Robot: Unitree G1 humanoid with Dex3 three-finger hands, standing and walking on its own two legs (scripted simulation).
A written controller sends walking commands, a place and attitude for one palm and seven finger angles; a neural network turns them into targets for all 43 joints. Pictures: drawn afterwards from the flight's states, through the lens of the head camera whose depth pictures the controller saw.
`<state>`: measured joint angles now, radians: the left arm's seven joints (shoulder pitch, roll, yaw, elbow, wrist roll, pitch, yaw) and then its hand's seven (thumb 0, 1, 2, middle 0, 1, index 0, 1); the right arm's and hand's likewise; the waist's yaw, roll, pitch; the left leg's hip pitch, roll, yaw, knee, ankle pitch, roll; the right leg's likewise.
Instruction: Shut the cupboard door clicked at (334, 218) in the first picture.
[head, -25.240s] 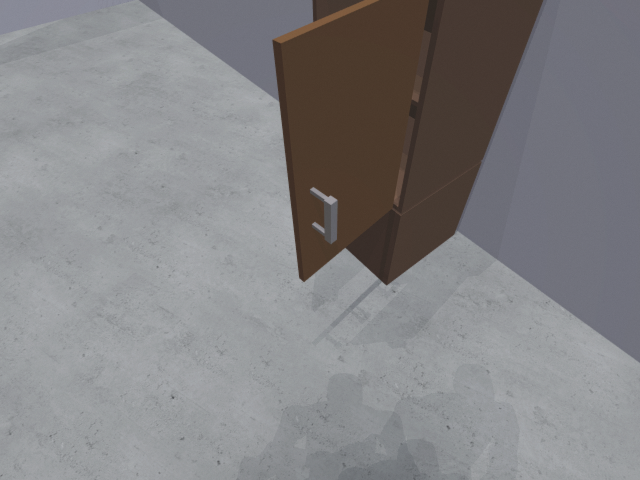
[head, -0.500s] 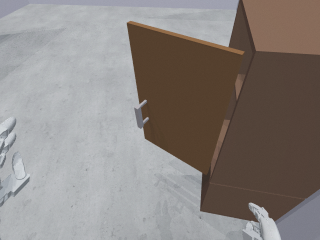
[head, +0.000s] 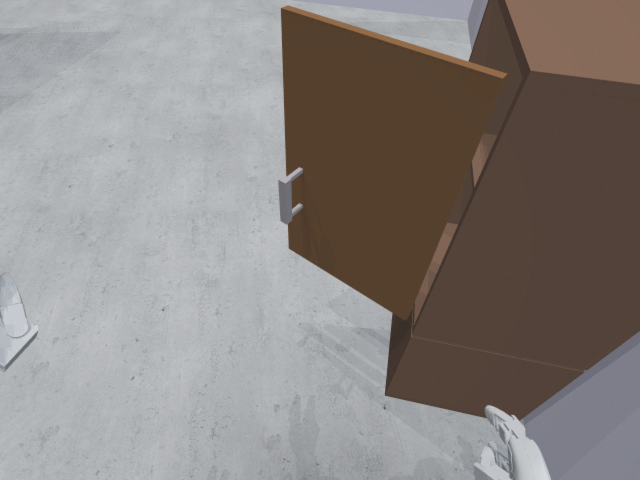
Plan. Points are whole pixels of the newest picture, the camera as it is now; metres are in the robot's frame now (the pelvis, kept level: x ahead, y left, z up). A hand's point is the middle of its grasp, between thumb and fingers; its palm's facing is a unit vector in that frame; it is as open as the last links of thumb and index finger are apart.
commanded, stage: step back with the hand held close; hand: left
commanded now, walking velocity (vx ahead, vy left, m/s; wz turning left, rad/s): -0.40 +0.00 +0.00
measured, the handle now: (291, 196) +0.69 +0.11 -0.10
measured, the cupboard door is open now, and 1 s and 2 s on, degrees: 65 65 65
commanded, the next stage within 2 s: stop stepping back and stand still in 0.96 s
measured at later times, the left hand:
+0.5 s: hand (7, 376) +0.16 +0.26 +0.18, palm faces +0.44 -0.78 -0.46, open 7.4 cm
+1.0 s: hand out of the picture +0.06 +0.30 +0.19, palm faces +0.44 -0.79 -0.43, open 7.4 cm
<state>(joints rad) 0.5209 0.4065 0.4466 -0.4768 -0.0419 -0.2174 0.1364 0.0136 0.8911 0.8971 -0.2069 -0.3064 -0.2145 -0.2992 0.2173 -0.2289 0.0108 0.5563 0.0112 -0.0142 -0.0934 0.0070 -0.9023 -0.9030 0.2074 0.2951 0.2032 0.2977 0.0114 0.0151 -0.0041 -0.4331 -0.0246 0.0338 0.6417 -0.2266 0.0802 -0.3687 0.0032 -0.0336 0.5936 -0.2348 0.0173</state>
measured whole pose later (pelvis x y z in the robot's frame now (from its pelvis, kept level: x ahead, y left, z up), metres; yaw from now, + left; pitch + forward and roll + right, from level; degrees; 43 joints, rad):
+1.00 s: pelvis -0.12 +0.02 +0.00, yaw +2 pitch +4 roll -5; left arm 0.57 0.49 0.48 -0.58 -0.09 -0.27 0.14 0.01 0.89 0.90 -0.21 -0.31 -0.21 -0.30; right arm 0.18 -0.17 0.00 0.62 -0.02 -0.09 -0.06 0.01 -0.90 -0.90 0.21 0.29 0.20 0.30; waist 0.01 -0.01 -0.05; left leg -0.58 0.04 0.10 0.42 -0.02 0.03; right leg -0.19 0.07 -0.01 0.47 -0.40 -0.04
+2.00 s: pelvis -0.30 +0.21 -0.01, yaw -2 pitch -2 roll -1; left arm 0.46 0.41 0.43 -0.54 -0.06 -0.15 0.18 0.01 0.89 0.90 -0.20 -0.31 -0.21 -0.30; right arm 0.25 -0.19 0.00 0.66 -0.01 -0.05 -0.09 0.01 -0.90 -0.90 0.20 0.29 0.20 0.30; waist -0.04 -0.08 0.00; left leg -0.38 0.07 0.09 0.70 -0.27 0.01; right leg -0.34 0.01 -0.03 0.92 -0.50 -0.03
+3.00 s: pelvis -0.27 +0.22 +0.01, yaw -2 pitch +1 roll +0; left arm 0.25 0.32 0.06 0.36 0.01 0.02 0.01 0.00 0.90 0.90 -0.19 -0.30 -0.20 -0.30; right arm 0.14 -0.30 0.02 0.76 -0.02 -0.01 0.01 0.00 -0.90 -0.90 0.21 0.29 0.20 0.30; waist 0.00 0.08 -0.03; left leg -0.36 0.04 0.11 0.60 -0.26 0.03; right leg -0.26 -0.04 -0.12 0.59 -0.35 0.00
